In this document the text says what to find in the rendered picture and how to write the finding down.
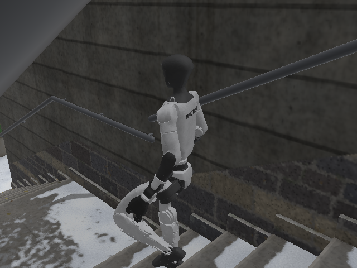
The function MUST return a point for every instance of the left robot forearm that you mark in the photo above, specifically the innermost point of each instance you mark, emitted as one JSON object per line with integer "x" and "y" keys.
{"x": 165, "y": 171}

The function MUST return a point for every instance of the robot left shin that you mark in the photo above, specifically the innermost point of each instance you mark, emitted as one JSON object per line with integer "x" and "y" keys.
{"x": 141, "y": 232}

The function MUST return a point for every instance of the left robot hand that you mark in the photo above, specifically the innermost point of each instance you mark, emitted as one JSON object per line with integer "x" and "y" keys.
{"x": 137, "y": 206}

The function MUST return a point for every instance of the robot right upper arm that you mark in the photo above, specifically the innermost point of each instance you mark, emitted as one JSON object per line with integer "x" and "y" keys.
{"x": 201, "y": 126}

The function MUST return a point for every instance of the right robot forearm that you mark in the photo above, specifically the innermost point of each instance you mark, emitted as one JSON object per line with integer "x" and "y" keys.
{"x": 197, "y": 139}

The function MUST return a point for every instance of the robot head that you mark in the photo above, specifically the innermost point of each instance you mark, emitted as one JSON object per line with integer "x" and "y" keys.
{"x": 177, "y": 69}

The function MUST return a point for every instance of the robot left upper arm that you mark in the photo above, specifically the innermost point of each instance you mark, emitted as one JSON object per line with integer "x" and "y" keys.
{"x": 167, "y": 118}

